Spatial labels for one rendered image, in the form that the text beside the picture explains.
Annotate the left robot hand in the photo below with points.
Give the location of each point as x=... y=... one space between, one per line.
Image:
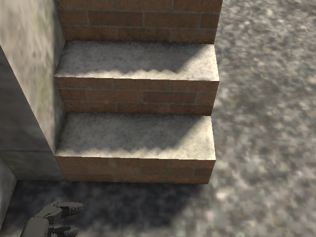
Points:
x=38 y=226

